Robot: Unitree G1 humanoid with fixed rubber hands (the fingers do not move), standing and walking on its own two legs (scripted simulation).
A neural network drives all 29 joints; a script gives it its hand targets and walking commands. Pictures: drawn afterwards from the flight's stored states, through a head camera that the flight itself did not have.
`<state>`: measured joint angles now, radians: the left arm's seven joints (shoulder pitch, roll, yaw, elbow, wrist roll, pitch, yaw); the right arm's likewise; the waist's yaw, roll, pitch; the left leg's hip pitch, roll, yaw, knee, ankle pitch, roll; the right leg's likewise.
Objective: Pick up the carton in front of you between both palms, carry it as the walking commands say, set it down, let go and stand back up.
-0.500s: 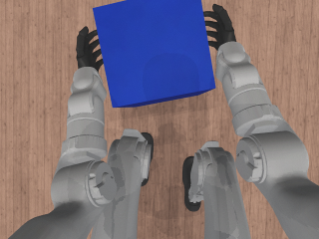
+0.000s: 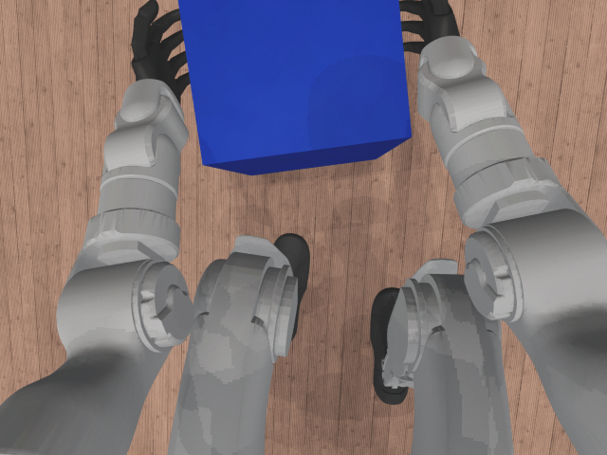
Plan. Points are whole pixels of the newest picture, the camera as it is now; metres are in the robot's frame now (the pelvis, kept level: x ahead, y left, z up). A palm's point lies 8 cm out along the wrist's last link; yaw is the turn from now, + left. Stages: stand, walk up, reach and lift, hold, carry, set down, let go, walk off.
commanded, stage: set down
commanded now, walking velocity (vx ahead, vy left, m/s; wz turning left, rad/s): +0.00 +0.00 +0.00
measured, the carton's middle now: (300, 84) +0.51 +0.10 -0.23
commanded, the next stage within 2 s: none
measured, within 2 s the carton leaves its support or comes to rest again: rests again in 0.54 s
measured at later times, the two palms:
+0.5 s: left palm (161, 82) +0.48 +0.25 -0.15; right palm (435, 51) +0.54 -0.05 -0.18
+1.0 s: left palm (160, 108) +0.46 +0.27 -0.18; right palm (459, 58) +0.54 -0.08 -0.20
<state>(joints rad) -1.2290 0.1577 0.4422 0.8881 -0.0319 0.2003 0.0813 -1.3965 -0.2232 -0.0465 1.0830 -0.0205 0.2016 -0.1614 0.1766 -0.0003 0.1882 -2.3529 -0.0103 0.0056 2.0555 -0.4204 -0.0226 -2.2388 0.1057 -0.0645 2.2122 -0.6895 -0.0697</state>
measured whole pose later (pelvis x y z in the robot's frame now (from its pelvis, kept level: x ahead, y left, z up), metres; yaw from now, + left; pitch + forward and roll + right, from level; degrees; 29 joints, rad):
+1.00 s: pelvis -0.01 +0.01 -0.01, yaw +1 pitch +36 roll +4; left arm -1.35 0.28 0.42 1.23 -0.12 0.02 0.08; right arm -1.49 -0.35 0.02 1.17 0.00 0.11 -0.07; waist 0.14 0.05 0.36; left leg -2.31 0.00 0.06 2.07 -0.39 0.01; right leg -2.22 0.11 -0.01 2.25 -0.67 -0.04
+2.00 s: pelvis +0.02 +0.02 +0.18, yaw +0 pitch +47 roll +0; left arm -0.91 0.16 0.35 0.66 -0.11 0.18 0.09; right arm -1.20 -0.37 -0.11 0.95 0.01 0.21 0.02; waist 0.16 -0.04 -0.08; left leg -1.91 -0.04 0.00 1.44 -0.34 0.01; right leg -1.82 0.09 0.01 1.56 -0.56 -0.02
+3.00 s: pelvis +0.13 +0.03 +0.39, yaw +1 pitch +8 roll +1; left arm 0.22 0.21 0.01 0.39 -0.04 0.03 -0.07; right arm 0.07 -0.18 -0.10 0.53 -0.04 0.01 0.00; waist 0.07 0.02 0.03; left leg -0.44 -0.07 -0.01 0.52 -0.21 0.04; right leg -0.33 0.03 0.07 0.54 -0.36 -0.02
